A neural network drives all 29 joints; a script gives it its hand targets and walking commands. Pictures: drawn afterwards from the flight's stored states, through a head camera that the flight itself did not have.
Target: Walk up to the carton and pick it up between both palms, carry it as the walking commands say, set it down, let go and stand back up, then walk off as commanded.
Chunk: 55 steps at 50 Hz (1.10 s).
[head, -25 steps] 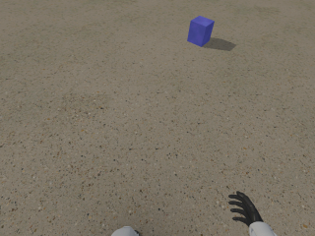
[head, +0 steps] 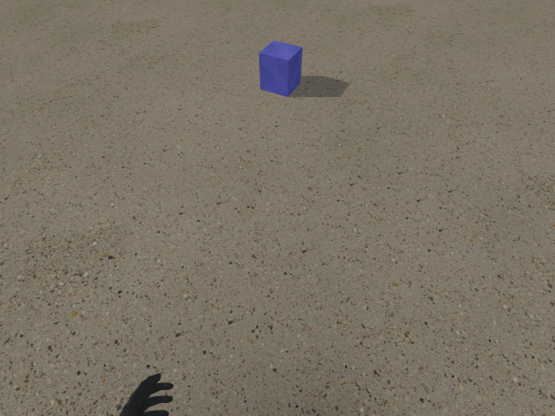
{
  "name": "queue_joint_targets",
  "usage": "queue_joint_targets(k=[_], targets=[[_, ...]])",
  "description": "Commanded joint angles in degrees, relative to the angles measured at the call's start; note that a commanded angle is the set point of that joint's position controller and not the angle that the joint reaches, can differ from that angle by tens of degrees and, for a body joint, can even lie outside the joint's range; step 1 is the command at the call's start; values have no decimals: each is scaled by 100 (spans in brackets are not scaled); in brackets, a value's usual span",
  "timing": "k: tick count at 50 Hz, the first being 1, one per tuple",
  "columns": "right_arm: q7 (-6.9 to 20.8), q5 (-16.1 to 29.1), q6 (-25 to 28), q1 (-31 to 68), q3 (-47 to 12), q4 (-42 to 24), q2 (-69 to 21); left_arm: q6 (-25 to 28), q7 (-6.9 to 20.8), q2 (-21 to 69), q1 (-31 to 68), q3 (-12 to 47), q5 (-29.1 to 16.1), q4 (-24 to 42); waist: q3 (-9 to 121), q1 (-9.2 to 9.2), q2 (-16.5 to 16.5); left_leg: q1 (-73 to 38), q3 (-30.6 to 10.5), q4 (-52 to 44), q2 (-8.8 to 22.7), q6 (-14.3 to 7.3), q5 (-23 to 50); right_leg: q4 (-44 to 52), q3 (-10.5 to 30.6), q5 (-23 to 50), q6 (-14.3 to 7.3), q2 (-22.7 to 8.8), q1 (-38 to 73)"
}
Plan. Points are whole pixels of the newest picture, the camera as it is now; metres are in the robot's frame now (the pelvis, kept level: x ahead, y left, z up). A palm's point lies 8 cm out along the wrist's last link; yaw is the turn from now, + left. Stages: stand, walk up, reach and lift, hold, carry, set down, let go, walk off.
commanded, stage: walk up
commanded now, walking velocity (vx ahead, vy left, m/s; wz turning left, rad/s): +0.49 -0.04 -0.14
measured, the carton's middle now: (280, 68) +2.22 -0.16 -0.64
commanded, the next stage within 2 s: none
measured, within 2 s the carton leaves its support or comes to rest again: neither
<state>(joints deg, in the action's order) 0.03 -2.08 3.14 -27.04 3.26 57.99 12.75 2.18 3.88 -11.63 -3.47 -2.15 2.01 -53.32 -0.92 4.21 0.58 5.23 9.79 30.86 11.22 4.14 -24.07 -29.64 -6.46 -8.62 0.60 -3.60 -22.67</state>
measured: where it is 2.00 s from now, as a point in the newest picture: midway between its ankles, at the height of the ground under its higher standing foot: (282, 228)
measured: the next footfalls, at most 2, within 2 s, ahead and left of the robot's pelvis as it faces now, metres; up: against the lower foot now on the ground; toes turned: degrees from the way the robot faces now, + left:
left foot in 0.48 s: +0.40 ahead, +0.12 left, +0.00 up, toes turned +8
right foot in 1.06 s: +0.64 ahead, -0.19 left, +0.00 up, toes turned -9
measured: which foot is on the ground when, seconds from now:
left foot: up 0.00-0.46, down 0.48-1.00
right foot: down 0.00-0.50, up 0.52-1.00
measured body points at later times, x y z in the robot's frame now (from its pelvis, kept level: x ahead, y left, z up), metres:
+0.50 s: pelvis +0.25 +0.02 -0.01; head +0.28 +0.03 +0.44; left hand +0.15 +0.25 -0.15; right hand +0.43 -0.21 -0.12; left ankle +0.37 +0.11 -0.73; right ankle +0.08 -0.12 -0.72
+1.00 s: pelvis +0.47 -0.03 +0.02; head +0.49 -0.02 +0.47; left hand +0.63 +0.18 -0.12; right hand +0.36 -0.26 -0.12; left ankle +0.36 +0.11 -0.73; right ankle +0.60 -0.19 -0.70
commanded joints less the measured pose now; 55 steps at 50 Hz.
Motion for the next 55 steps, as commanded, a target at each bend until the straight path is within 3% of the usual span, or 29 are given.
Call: queue_joint_targets(k=[1,2,4,5,7,9,14,17,19,21,22,23,24,25,26,27,29,31,32,34,40,47,49,50,51,52,53,54,55], targets=[[40,-40,85,248,-58,-704,139,188,-293,-1929,-2557,-553,9,-392,1055,-1245,-2474,3714,-442,3535,-718,-401,-1232,1857,3952,-2657,-830,-2204,3490],[52,-66,109,648,32,-803,422,174,-306,-1672,-2176,-476,-48,-415,752,-1036,-1757,4038,-897,4172,-355,-507,-672,1965,3851,-2627,-1004,-2113,3254],[79,-4,141,985,50,-596,430,257,-324,-931,-1467,-255,-50,-312,113,-706,-699,3750,-982,4141,16,-492,502,1711,2617,-760,-962,-1599,2392],[87,-11,63,853,65,-408,422,322,-324,-777,-1241,-188,-47,-213,44,-557,-396,3407,-986,3890,56,-411,782,1677,2311,139,-830,-1555,2020],[139,-11,-138,638,87,-248,391,380,-335,-746,-1385,-159,-41,-206,132,-445,-460,3061,-943,3764,-85,-315,1061,1566,1885,1503,-627,-1474,1909],[209,30,-266,960,83,-345,303,407,-347,-708,-1624,-130,-53,-249,-9,-450,-851,3214,-827,3579,-213,-283,1334,1666,1372,1860,-542,-1359,2031],[363,48,-343,2221,36,-757,256,398,-388,-676,-2110,-109,-62,-322,-593,-616,-986,3428,-561,2218,-405,-221,2145,2098,864,1739,-508,-1207,2075],[389,114,-223,2856,-47,-1015,191,349,-361,-655,-2101,-76,-38,-444,-737,-600,-1276,2529,-306,770,-634,-243,2222,2299,289,704,-557,-785,1691],[337,106,-191,3024,-43,-1076,213,293,-372,-754,-2316,-101,-14,-546,-830,-721,-1217,2283,-61,508,-684,-277,2002,2216,320,674,-649,-910,1747],[268,62,-131,2892,-30,-1015,215,264,-434,-759,-2545,-92,-18,-718,-801,-720,-954,2115,-104,218,-627,-325,1779,1824,626,1326,-653,-1106,2051],[218,43,-85,2575,-6,-907,287,262,-466,-823,-2517,-107,-45,-756,-616,-571,-814,1698,-137,31,-644,-356,1662,1404,669,1906,-608,-1128,2089],[158,48,-20,1934,43,-694,422,249,-481,-893,-2412,-135,-84,-745,-217,-283,-533,849,-22,-313,-725,-390,1701,606,491,2329,-522,-955,1960],[89,64,45,924,146,-349,695,241,-467,-839,-2401,-141,-100,-682,557,39,-140,-446,19,-233,-727,-471,1595,-529,288,2128,-427,-605,1561],[9,14,62,4,303,-147,1270,242,-457,-676,-2557,-114,-99,-601,1261,332,862,-1751,-1712,-390,582,-658,1303,-2196,179,173,-265,-179,282],[-76,11,-9,-455,447,-208,1993,188,-453,-457,-2952,-186,-100,-485,1844,292,1752,-2455,-4899,-1675,2125,-1036,868,-3788,610,-2273,-58,431,-1091],[-80,131,-70,-3,401,-223,1829,131,-408,-625,-2772,-257,-55,-573,1632,18,862,-1720,-4752,-1806,2147,-966,664,-4395,1248,-1838,-51,-9,-1053],[-36,154,33,885,180,-321,932,108,-309,-404,-2196,-152,-24,-631,215,-275,337,-83,-2905,-1724,1350,-825,1057,-4161,1094,-735,-78,-379,-1027],[-26,138,143,840,24,-138,420,0,-252,-188,-2296,-145,4,-703,-59,-520,630,595,-1763,-1812,752,-686,1967,-3889,885,-345,-15,-455,-688],[-11,124,193,738,13,-125,438,-55,-217,-202,-2251,-169,7,-696,-46,-567,758,651,-1542,-1785,646,-688,2232,-3811,780,-239,26,-408,-654],[-5,110,257,574,36,-123,527,-130,-150,-283,-1869,-180,17,-577,-49,-545,872,600,-1289,-1791,557,-685,2383,-3535,650,40,90,-407,-823],[-52,70,229,49,75,-56,614,-253,14,-230,-733,-97,27,-155,-513,-265,875,411,-1313,-2249,683,-821,1141,-2558,516,785,253,-454,-1573],[-92,73,173,-360,100,59,811,-164,77,-201,341,19,-90,200,-825,36,1003,62,-814,-2355,776,-830,1509,-527,159,593,187,-254,-958],[-58,54,164,-267,100,104,744,-63,11,-220,303,9,-95,215,-717,-36,1311,58,-581,-2158,607,-808,1411,-150,-39,111,131,-108,-378],[-44,63,128,-235,96,153,675,-2,-33,-257,42,-16,-80,159,-566,-178,1303,183,-539,-1865,485,-817,1163,-34,-136,-44,150,-28,132],[-36,95,110,-207,103,173,733,54,-98,-366,-385,-84,-63,12,-336,-362,870,394,-462,-1276,412,-775,1409,205,-297,4,144,81,848],[-13,99,101,-280,74,187,691,129,-183,-585,-1039,-190,-39,-238,133,-576,158,674,-284,-131,143,-699,1907,362,-353,-252,88,195,1863],[-4,63,139,-277,22,81,496,217,-264,-1078,-1956,-360,54,-452,715,-964,-741,1588,-184,1466,-169,-530,1091,663,944,-947,-157,-794,2857],[-10,89,175,-298,-105,-263,3,228,-344,-1886,-2619,-575,33,-455,1382,-1212,-2384,3294,-276,3323,-910,-386,-1042,1518,3522,-1824,-827,-2268,3860],[-5,7,159,146,3,-389,299,226,-337,-1747,-2456,-554,-43,-486,1272,-1093,-1600,3640,-974,4170,-576,-515,-803,1840,4087,-2109,-1014,-2356,3622]])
